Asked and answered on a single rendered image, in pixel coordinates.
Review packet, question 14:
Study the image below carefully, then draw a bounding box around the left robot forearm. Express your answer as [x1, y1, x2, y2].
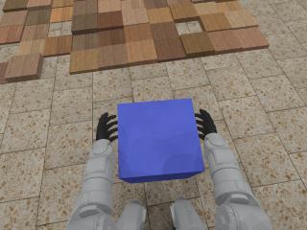
[65, 139, 117, 228]

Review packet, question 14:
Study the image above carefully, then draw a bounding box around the robot thigh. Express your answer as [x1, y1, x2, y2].
[170, 199, 206, 230]
[116, 203, 147, 230]

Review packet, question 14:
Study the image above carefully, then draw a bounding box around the left robot upper arm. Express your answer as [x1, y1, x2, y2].
[64, 213, 117, 230]

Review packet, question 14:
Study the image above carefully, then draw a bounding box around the carton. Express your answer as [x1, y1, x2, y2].
[117, 98, 205, 184]

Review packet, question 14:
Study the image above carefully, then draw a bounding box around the right robot forearm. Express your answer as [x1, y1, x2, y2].
[203, 132, 273, 230]

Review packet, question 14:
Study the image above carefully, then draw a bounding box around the robot left hand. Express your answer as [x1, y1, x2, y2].
[96, 112, 118, 143]

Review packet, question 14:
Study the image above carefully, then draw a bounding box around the right robot upper arm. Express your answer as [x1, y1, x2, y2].
[215, 202, 272, 230]

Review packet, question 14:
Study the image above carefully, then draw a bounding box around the right robot thigh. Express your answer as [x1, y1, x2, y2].
[170, 199, 206, 230]

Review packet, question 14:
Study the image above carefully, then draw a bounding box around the robot right hand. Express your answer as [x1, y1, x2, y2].
[195, 109, 218, 141]

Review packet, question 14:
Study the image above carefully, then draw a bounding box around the left robot thigh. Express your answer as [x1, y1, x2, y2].
[116, 203, 147, 230]

